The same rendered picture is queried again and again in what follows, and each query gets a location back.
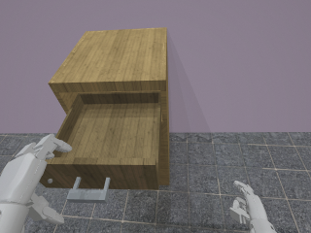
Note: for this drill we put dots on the robot left forearm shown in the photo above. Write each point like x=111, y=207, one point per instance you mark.
x=12, y=217

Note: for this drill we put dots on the robot left hand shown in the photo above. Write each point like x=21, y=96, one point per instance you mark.
x=20, y=177

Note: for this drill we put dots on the handle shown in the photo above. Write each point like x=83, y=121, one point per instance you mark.
x=95, y=196

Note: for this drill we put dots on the robot right forearm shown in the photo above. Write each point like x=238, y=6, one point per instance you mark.
x=260, y=225

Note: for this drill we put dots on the drawer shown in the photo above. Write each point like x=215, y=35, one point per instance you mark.
x=114, y=135

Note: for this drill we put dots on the cabinet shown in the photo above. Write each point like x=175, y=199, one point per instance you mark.
x=121, y=60

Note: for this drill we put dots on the robot right hand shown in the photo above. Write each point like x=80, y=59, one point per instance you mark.
x=243, y=211

